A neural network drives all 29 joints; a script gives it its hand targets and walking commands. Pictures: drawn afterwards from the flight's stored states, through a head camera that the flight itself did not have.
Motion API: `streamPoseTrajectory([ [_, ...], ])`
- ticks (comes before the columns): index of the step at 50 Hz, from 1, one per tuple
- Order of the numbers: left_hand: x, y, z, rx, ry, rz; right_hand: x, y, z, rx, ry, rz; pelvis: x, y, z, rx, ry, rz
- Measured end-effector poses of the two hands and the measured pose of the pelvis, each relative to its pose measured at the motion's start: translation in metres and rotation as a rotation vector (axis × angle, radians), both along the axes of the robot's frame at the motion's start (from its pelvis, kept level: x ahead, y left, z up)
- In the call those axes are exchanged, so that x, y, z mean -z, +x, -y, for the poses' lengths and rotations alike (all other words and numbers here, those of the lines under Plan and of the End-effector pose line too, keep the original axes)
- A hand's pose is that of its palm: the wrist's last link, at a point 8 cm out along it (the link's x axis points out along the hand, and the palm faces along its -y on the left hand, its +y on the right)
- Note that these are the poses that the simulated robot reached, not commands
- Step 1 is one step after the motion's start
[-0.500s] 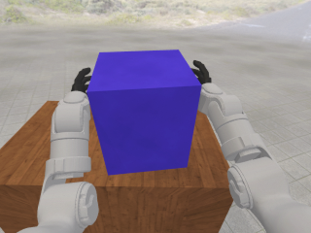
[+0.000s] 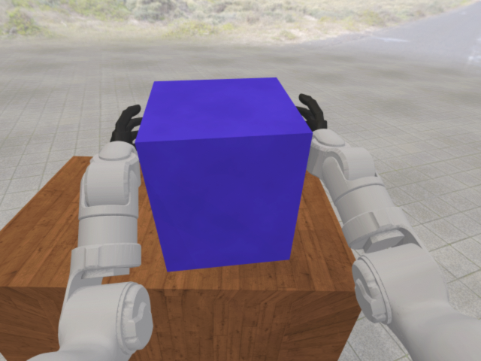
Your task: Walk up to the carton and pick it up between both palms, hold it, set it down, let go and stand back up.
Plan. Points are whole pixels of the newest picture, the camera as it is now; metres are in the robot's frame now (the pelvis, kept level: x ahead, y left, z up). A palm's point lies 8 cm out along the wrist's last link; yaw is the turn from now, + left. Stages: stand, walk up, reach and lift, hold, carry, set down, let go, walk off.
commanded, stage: set down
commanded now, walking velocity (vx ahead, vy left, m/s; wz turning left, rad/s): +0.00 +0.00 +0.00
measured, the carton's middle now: (223, 172) +0.37 +0.01 +0.21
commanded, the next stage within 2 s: none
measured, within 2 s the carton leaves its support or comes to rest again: neither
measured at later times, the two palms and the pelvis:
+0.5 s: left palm (116, 160) +0.38 +0.18 +0.23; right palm (295, 159) +0.39 -0.12 +0.23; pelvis +0.00 -0.01 +0.00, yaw +1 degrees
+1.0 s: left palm (122, 169) +0.40 +0.18 +0.21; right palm (291, 164) +0.40 -0.12 +0.21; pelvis +0.01 +0.00 +0.00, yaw +0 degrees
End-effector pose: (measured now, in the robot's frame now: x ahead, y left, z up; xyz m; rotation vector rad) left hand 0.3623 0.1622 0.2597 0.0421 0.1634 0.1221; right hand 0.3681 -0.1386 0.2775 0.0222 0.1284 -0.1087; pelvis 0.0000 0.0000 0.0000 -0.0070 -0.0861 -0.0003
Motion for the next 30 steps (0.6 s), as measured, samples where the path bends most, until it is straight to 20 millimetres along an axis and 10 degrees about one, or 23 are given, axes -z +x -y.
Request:
streamPoseTrajectory([
  [15, -0.023, 0.014, -0.01, 0.003, 0.019, 0.119, -0.016, 0.012, -0.009, -0.002, 0.001, 0.13, -0.001, 0.001, 0.002, 0.0, 0.015, 0.042],
  [30, 0.05, 0.021, -0.015, 0.003, 0.045, 0.06, 0.069, 0.02, -0.014, -0.005, -0.034, 0.119, -0.001, 0.004, 0.006, -0.023, 0.014, 0.072],
])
